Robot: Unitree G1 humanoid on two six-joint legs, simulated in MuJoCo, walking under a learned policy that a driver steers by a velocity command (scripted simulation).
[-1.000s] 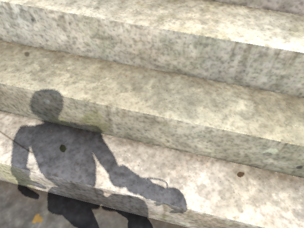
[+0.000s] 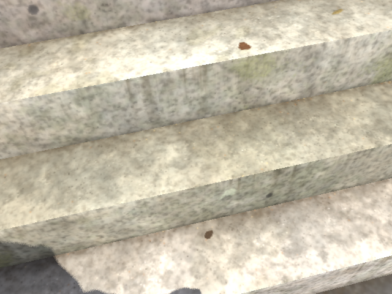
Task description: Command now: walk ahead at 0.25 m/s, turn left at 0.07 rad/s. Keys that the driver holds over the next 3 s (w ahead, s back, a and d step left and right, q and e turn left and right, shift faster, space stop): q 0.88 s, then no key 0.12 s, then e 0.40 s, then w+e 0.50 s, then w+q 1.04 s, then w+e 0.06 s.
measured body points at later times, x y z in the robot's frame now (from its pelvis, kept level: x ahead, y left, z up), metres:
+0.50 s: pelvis +0.06 -0.02 +0.00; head +0.10 -0.01 +0.44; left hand +0.12 +0.26 -0.13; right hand +0.17 -0.29 -0.14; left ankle +0.11 +0.07 -0.74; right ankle +0.09 -0.15 -0.71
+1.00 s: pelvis +0.03 -0.08 +0.00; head +0.07 -0.07 +0.45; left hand -0.05 +0.19 -0.12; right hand +0.30 -0.23 -0.13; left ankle -0.08 +0.00 -0.70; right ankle +0.09 -0.14 -0.74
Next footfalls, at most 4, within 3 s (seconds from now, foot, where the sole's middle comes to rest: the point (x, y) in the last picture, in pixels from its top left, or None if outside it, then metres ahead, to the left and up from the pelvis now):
0.10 left None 0.15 0.08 -0.78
0.58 right None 0.13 -0.12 -0.78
1.08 left None -0.03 0.01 -0.78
1.56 right None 0.01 -0.19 -0.78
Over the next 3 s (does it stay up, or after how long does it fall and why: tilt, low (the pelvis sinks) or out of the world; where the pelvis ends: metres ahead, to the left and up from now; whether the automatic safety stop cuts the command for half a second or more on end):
stays up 0.31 0.00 0.00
